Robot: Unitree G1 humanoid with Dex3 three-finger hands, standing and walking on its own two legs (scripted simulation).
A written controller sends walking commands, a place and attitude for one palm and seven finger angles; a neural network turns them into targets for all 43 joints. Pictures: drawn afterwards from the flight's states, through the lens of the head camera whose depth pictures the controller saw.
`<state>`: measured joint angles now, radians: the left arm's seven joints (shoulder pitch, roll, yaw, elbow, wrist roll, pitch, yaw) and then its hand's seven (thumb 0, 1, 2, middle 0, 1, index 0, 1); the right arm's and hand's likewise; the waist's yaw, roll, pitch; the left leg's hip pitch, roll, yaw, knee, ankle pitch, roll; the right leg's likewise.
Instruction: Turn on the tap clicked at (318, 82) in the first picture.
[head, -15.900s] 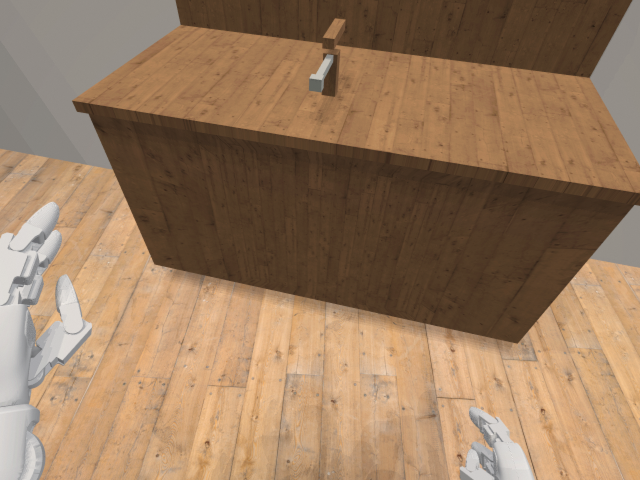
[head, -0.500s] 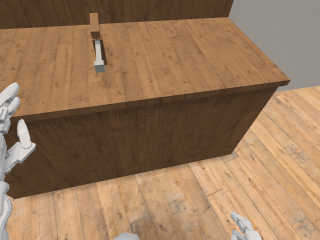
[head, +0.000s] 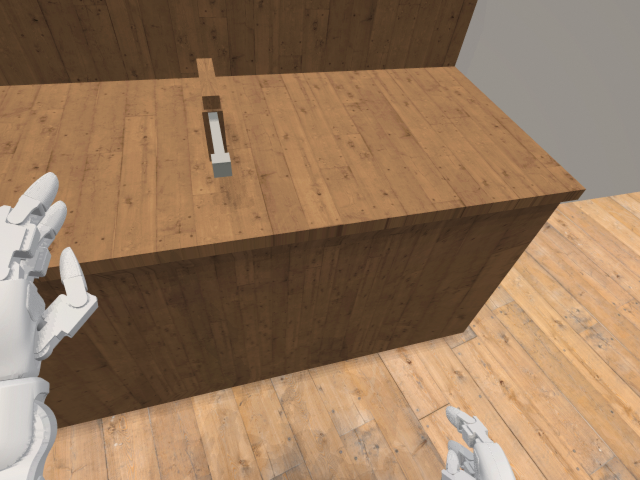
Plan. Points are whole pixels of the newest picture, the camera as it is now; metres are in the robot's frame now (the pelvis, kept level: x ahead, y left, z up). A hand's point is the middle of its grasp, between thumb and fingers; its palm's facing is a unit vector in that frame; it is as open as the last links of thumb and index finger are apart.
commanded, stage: shuffle to correct the standing spot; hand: left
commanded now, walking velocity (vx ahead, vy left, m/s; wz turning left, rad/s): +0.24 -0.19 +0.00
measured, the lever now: (221, 165) +0.52 +0.23 +0.09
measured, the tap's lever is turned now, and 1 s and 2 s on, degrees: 0 0 0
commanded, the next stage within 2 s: come to a stop and stand still in 0.88 s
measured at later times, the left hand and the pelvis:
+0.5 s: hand (209, 253) +0.29 +0.17 +0.16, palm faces +0.37 -0.89 -0.28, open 7.4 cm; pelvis +0.07 -0.07 -0.01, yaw -1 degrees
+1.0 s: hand (275, 190) +0.39 +0.12 +0.17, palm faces +0.42 -0.81 -0.41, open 7.4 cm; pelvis +0.18 -0.13 -0.03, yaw +2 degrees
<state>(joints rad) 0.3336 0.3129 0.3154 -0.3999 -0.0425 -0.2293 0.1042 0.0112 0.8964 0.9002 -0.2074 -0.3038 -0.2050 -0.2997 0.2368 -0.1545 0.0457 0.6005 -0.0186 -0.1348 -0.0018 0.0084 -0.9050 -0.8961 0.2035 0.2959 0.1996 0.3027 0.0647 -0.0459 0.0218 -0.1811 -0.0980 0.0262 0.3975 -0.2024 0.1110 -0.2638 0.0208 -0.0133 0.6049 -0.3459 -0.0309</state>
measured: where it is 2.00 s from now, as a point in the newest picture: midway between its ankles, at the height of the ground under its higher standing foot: outside the picture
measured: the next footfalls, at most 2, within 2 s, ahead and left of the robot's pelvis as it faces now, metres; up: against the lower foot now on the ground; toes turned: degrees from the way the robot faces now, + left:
right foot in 0.28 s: +0.11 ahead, -0.13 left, +0.00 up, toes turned -8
left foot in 0.64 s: +0.19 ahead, +0.06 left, +0.00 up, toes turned +7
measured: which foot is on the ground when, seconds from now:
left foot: down 0.00-0.30, up 0.32-0.62, down 0.64-0.92, up 0.94-1.00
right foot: up 0.00-0.26, down 0.28-0.64, up 0.66-0.88, down 0.90-1.00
